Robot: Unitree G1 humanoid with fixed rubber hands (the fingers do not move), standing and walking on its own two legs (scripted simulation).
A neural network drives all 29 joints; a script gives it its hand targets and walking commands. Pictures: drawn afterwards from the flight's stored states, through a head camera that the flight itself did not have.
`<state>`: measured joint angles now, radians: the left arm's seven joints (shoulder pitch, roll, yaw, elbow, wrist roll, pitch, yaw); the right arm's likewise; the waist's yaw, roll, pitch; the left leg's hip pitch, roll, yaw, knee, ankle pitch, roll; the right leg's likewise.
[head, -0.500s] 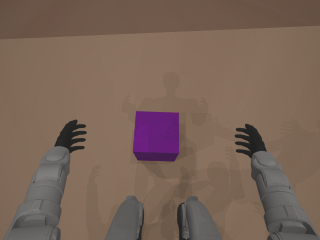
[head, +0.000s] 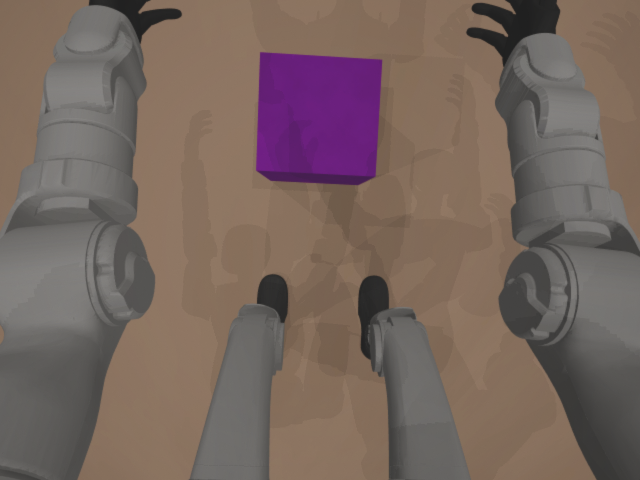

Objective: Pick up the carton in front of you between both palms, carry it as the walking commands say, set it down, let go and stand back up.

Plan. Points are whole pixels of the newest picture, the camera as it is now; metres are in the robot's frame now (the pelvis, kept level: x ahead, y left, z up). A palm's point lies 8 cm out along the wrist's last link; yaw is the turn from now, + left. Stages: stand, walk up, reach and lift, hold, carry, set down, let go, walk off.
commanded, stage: reach and lift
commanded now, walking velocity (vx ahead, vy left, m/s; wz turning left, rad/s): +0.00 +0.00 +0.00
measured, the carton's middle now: (317, 130) +0.55 +0.02 -0.53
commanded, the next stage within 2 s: none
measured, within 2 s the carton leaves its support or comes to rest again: leaves its support in 1.80 s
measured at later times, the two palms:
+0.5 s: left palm (191, 102) +0.54 +0.21 -0.32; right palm (444, 110) +0.54 -0.17 -0.32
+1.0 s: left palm (223, 117) +0.55 +0.20 -0.46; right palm (417, 128) +0.54 -0.17 -0.46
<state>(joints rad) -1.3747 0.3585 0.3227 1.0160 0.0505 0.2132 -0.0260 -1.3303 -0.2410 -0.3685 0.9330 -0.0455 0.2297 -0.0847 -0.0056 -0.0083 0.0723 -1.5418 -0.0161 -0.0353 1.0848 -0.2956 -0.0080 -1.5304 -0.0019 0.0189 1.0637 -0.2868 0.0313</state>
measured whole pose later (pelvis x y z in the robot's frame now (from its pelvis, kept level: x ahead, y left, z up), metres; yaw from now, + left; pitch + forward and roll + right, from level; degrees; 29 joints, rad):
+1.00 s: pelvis -0.02 +0.00 -0.28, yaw -1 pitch +36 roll -2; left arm -1.64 0.47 0.06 1.22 -0.20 0.08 0.06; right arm -1.59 -0.35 -0.13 1.14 0.20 0.09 -0.13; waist 0.00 -0.02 0.47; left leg -2.23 -0.03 -0.05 2.21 -0.62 -0.03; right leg -2.21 0.06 0.05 2.19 -0.61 0.08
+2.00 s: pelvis -0.02 -0.01 -0.25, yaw +0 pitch +39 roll -2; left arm -1.33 0.22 0.27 0.81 0.01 0.35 0.10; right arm -1.28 -0.12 -0.35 0.74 0.02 0.31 -0.17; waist 0.01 -0.02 0.15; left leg -2.20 -0.10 -0.09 2.11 -0.59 -0.07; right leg -2.18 0.12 0.09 2.09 -0.61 0.11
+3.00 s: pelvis +0.02 -0.01 +0.00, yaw +2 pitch +30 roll +0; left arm -0.66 -0.07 0.40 0.63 0.23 0.36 0.03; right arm -0.63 0.12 -0.41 0.60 -0.21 0.34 -0.05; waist 0.00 -0.01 -0.23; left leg -1.30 -0.09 -0.13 1.21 -0.44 -0.04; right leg -1.28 0.09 0.13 1.21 -0.45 0.05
